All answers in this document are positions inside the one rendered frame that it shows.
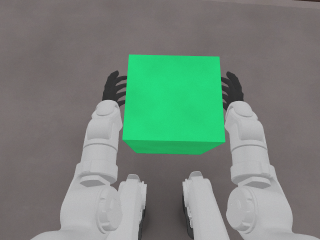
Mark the robot right thigh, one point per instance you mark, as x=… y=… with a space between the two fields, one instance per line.
x=207 y=221

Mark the right robot forearm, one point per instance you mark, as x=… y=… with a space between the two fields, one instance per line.
x=250 y=161

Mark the robot right upper arm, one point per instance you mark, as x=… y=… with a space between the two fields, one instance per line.
x=260 y=214

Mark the carton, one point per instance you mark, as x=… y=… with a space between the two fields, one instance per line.
x=173 y=104

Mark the robot left upper arm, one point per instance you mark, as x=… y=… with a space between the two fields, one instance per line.
x=88 y=213

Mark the robot thigh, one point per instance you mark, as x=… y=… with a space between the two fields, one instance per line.
x=133 y=200
x=207 y=221

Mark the robot left thigh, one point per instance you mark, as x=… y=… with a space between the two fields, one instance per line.
x=133 y=200

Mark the right robot hand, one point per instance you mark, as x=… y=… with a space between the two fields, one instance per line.
x=234 y=90

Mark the left robot hand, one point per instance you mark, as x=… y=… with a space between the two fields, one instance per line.
x=110 y=88

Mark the left robot forearm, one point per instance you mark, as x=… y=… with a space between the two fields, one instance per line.
x=98 y=161

